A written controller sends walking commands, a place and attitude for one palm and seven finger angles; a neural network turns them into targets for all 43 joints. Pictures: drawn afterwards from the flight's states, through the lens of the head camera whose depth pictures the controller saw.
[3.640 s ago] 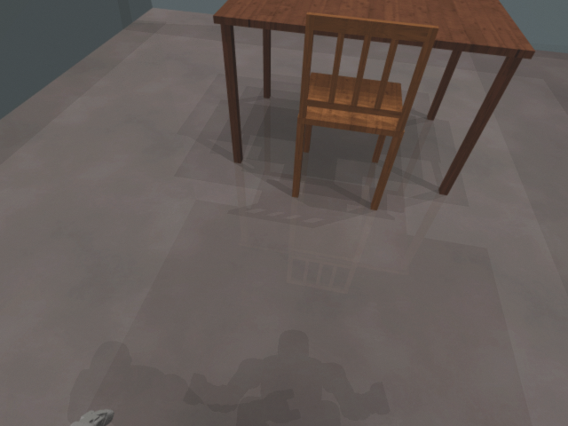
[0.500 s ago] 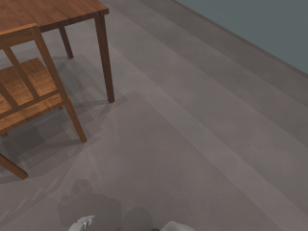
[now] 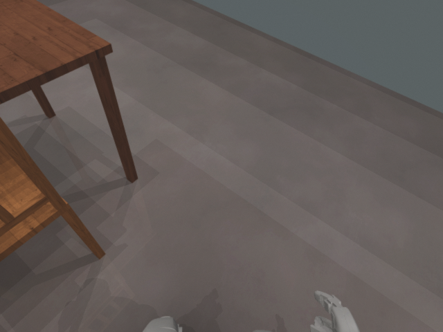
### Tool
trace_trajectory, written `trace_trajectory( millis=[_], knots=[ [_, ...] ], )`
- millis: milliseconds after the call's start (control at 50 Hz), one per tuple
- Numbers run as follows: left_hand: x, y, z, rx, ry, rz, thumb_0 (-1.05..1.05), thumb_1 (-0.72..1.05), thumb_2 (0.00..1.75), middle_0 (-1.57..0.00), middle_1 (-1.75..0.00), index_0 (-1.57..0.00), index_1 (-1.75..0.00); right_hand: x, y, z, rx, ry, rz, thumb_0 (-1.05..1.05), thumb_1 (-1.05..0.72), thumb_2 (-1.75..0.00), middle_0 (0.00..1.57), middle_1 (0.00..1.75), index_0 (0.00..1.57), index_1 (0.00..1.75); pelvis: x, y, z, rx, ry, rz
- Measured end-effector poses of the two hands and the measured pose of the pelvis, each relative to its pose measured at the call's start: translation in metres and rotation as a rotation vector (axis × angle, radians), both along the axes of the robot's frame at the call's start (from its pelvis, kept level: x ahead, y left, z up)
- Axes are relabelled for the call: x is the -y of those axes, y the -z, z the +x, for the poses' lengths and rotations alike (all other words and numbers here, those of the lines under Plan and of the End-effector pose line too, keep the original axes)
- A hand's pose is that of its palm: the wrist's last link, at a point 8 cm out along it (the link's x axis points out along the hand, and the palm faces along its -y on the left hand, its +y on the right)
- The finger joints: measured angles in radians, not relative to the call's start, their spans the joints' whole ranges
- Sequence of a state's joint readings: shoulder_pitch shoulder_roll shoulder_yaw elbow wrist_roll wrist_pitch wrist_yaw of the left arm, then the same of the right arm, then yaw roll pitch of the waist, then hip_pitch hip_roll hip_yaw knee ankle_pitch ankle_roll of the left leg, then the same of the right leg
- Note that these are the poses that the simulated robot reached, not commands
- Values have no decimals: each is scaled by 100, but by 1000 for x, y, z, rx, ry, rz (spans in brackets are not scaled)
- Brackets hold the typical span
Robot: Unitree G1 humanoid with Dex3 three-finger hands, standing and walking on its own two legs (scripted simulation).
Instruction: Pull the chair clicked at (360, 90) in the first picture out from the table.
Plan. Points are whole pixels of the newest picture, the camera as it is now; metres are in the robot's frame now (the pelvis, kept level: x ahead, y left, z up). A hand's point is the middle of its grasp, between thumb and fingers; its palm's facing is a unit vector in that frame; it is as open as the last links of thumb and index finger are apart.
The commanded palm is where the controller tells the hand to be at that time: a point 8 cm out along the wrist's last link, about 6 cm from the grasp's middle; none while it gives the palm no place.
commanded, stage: walk to a spot facing it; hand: left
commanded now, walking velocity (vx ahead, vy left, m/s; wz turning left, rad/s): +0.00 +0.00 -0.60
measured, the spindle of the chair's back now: out of the picture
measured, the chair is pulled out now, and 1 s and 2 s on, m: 0.00 0.00 0.00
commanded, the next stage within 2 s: turn to face it in 1.70 s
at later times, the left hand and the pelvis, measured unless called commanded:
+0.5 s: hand (163, 294) +0.19 +0.13 -0.13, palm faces -0.30 -0.91 -0.29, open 7.4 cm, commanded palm none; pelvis +0.01 -0.02 +0.00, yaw -18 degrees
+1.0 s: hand (143, 298) +0.18 +0.18 -0.16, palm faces -0.52 -0.84 -0.18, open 7.4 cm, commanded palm none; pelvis +0.01 +0.04 +0.02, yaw -36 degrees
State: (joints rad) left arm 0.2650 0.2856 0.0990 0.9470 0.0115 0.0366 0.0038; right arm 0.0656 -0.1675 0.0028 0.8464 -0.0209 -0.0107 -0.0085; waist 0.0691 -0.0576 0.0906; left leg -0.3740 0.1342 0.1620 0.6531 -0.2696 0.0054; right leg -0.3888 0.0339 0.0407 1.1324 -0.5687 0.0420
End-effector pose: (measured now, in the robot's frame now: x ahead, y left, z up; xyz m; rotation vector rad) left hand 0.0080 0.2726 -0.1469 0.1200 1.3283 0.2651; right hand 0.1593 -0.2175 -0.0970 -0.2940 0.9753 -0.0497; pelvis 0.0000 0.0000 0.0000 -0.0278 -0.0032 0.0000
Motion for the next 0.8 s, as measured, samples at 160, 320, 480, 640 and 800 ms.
trace_trajectory(
  millis=[160,320,480,640,800],
  knots=[
    [-2,-22,89,96,169,-27,0,91,90,-19,-30,-20,-30,0,3,-69,-114,212,32,0,-91,-89,20,30,21,30,-16,-14,11,10,101,-13],
    [43,-37,165,177,370,-2,0,91,90,-19,-30,-20,-30,36,28,-156,-238,440,56,0,-92,-89,20,30,21,30,-3,-8,15,7,217,23],
    [90,-46,192,239,495,34,0,91,90,-20,-30,-20,-30,59,50,-206,-330,560,86,1,-92,-89,20,30,20,30,19,0,13,15,304,37],
    [100,-41,186,179,555,-8,0,90,90,-20,-30,-20,-30,54,30,-197,-245,606,86,1,-91,-89,20,30,20,30,17,-10,9,3,393,37],
    [76,-15,184,113,596,-57,0,90,90,-20,-30,-20,-30,34,15,-180,-146,652,28,0,-91,-89,20,30,20,30,-13,-4,10,-17,488,15]
  ],
)
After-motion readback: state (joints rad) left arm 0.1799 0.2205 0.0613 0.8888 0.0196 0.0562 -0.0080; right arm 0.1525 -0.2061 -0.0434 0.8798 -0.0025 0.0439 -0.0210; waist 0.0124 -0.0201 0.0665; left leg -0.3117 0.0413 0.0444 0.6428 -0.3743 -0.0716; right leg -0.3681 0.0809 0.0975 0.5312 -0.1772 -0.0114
